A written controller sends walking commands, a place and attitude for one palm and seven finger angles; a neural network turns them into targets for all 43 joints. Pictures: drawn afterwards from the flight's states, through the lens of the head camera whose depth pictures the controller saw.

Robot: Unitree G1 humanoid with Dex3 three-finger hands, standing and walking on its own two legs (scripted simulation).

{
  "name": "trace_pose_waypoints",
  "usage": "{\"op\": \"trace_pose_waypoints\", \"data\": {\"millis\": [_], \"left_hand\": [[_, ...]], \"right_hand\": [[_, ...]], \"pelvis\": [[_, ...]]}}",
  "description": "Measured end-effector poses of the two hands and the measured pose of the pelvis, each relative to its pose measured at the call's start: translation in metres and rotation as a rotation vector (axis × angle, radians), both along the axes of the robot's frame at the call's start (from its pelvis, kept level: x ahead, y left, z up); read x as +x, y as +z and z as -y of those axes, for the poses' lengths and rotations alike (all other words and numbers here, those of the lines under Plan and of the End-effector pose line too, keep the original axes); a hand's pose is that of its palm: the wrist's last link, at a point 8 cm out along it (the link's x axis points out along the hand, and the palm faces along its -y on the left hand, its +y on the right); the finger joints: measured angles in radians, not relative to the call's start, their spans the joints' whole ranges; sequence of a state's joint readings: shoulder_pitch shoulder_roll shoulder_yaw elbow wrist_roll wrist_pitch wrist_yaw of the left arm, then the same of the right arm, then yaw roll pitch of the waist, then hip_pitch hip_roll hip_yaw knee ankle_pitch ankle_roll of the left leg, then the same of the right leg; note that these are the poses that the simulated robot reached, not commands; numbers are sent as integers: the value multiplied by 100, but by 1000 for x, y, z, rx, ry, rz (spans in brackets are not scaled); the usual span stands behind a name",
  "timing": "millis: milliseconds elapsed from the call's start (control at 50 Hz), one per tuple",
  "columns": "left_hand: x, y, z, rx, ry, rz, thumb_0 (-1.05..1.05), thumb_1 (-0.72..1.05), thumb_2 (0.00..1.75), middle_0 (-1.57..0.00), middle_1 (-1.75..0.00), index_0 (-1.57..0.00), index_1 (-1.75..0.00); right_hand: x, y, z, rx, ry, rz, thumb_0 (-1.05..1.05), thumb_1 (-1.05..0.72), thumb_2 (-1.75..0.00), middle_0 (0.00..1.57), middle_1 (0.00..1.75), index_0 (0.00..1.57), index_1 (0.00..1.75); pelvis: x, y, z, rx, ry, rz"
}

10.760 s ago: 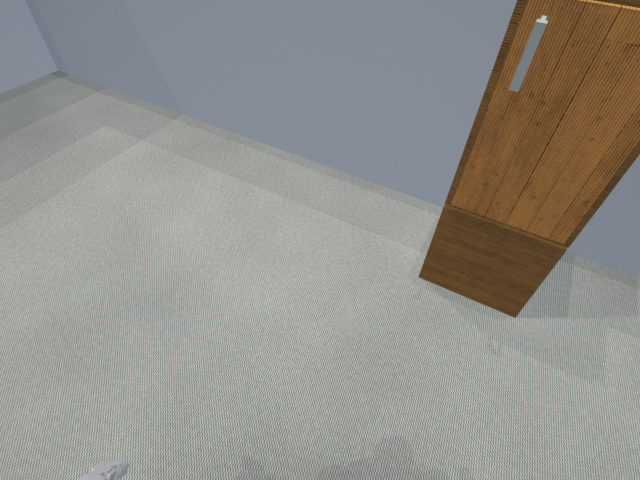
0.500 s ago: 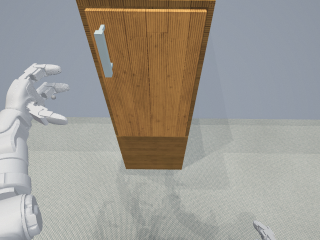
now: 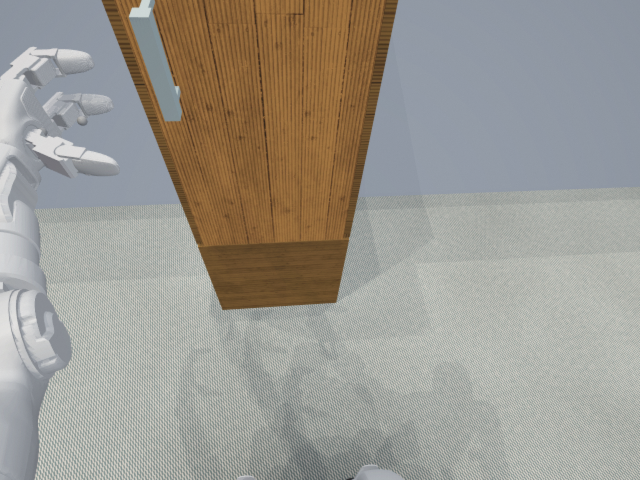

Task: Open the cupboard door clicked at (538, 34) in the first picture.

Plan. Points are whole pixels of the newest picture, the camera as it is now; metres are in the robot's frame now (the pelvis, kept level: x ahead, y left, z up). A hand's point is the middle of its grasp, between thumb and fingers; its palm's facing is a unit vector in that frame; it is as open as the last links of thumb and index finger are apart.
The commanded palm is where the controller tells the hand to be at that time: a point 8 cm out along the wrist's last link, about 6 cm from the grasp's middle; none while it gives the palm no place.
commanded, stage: move the hooked fingers beside the handle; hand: left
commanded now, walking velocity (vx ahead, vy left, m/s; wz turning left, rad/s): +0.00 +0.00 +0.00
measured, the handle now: (161, 61) +0.61 +0.19 +0.16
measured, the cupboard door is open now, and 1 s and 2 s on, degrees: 0 0 0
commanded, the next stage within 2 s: slide the fingers in behind the handle in 1.50 s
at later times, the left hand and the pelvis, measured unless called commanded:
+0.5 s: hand (108, 79) +0.56 +0.24 +0.17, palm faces +0.03 -1.00 -0.01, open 14.0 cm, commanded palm +0.54 +0.29 +0.15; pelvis +0.01 +0.01 -0.01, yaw -2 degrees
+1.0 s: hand (101, 96) +0.54 +0.25 +0.16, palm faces +0.03 -1.00 -0.01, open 14.0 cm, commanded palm +0.53 +0.29 +0.15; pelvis +0.03 +0.00 +0.00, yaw -1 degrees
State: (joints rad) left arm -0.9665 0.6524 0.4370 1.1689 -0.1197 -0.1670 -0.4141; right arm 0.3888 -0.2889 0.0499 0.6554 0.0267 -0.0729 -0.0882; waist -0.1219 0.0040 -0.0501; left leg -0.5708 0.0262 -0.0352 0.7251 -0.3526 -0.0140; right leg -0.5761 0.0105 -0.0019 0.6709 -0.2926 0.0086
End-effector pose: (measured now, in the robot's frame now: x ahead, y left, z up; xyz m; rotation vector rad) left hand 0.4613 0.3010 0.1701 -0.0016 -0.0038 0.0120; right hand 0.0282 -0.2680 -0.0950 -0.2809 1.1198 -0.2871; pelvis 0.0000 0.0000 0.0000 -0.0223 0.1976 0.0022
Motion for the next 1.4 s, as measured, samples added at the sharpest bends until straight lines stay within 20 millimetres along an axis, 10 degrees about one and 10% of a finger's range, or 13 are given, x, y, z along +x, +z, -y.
{"op": "trace_pose_waypoints", "data": {"millis": [260, 540, 1060, 1400], "left_hand": [[45, -1, 4, 8, 10, -10, -1, -50, 30, -30, -120, -30, -120], [82, -3, 8, 4, 14, -20, -1, -50, 30, -30, -120, -30, -120], [56, -9, 3, 18, 24, -34, -1, -50, 30, -30, -120, -30, -120], [66, -2, 4, 18, 19, -4, -1, -50, 30, -30, -120, -30, -120]], "right_hand": [[-56, 2, -10, 0, -97, -172, 0, -90, -90, 21, 30, 20, 30], [-75, 5, -20, 22, -139, -278, 0, -90, -90, 21, 30, 20, 30], [-2, -1, -5, 23, -53, -127, 0, -90, -90, 21, 30, 20, 30], [-65, 1, -12, 15, -120, -241, 0, -90, -90, 21, 30, 20, 30]], "pelvis": [[6, -4, -8, -9, -19, -68], [16, -6, -8, -18, -31, -130], [24, -4, -3, -22, -11, -93], [9, -8, -4, -23, -20, -116]]}}
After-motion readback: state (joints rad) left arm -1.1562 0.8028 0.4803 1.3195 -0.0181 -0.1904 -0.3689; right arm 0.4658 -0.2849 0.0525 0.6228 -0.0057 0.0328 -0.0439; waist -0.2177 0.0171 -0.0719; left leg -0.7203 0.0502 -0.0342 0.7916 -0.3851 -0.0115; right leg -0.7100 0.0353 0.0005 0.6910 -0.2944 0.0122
